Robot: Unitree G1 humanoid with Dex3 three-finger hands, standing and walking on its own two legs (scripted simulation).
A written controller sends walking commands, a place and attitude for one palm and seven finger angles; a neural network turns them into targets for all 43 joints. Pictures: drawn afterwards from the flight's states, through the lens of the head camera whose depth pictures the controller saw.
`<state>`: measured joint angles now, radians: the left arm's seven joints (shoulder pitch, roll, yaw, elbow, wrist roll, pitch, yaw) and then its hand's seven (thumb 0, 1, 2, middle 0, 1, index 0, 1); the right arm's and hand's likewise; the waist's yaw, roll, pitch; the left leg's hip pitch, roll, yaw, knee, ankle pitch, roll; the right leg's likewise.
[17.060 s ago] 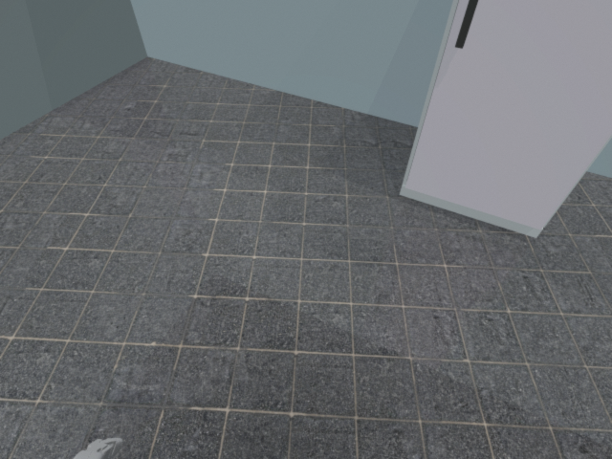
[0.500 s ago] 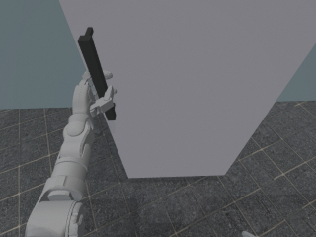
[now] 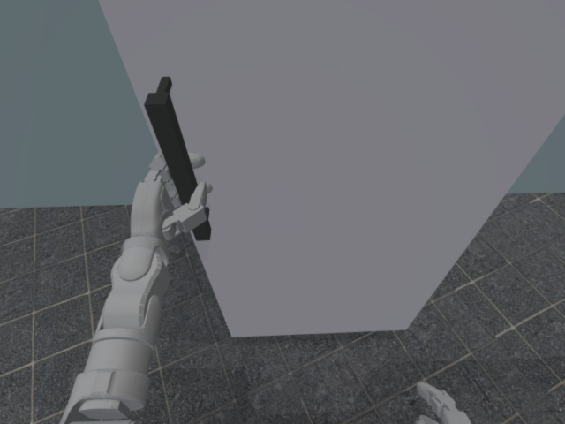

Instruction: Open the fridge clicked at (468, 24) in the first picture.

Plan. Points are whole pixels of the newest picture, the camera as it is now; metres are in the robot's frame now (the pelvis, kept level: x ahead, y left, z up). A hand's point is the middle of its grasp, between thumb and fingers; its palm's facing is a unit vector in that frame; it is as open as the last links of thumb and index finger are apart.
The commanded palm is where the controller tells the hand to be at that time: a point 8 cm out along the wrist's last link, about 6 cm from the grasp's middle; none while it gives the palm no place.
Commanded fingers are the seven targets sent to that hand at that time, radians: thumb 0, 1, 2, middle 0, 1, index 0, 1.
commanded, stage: pull the door a little, standing still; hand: left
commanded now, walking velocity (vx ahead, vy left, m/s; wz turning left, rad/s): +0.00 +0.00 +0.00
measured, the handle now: (187, 170) +0.44 +0.15 +0.13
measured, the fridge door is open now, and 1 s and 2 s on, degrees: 1 20 54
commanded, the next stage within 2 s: walk backward, drawing the door open in 0.06 s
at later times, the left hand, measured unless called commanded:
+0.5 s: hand (203, 270) +0.28 +0.10 +0.11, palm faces +0.02 -0.98 -0.17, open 6.2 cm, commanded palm +0.25 +0.15 +0.11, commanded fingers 0.00 0.90 0.90 -0.45 -1.40 -0.45 -1.40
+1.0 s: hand (230, 319) +0.22 +0.06 +0.11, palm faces +0.36 -0.91 -0.21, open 6.5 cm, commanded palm +0.17 +0.10 +0.11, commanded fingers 0.00 0.90 0.90 -0.45 -1.40 -0.45 -1.40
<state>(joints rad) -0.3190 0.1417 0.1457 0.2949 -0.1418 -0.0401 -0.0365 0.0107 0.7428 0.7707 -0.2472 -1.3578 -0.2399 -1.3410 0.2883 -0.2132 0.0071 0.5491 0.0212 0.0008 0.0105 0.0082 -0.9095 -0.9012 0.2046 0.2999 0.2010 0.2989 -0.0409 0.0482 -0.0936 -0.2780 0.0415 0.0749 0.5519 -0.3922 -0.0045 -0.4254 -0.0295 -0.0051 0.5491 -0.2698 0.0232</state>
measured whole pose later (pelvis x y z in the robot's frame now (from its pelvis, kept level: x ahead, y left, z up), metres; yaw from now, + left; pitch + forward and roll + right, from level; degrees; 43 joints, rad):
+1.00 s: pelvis +0.02 -0.12 +0.00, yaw +19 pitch +0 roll +3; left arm 0.32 0.15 -0.07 -0.34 0.01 -0.02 0.11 -0.01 0.64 0.80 -0.42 -1.38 -0.26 -1.40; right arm 0.19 -0.16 0.02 0.63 -0.04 -0.04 -0.07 0.01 -0.91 -0.90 0.21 0.30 0.20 0.30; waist -0.05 0.02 0.03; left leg -0.51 -0.01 0.00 1.04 -0.42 -0.03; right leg -0.33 0.01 -0.11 0.54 -0.21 -0.12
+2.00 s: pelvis +0.04 -0.46 +0.02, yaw +63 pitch -1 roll -5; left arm 0.31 0.21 0.01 -0.35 0.00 -0.08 0.09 0.02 0.64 0.80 -0.42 -1.37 -0.33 -1.40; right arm 0.24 -0.14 0.01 0.61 -0.01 -0.15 -0.06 0.01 -0.91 -0.90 0.21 0.30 0.20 0.30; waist -0.01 0.08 0.11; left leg -0.24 0.13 -0.11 0.43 -0.18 -0.06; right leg -0.41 -0.01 -0.03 0.78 -0.38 0.07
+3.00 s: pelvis +0.14 -0.73 +0.02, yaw +88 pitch -1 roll +4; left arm -0.01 0.21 0.05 0.13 -0.04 -0.13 0.15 -0.01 0.62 0.80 -0.45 -1.39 -0.42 -1.40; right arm 0.23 -0.27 -0.01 0.70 -0.01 -0.09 -0.11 0.01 -0.91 -0.90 0.21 0.30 0.20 0.30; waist 0.05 -0.01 -0.01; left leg -0.33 -0.02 0.03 0.80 -0.38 0.00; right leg -0.25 -0.08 -0.12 0.42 -0.17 -0.05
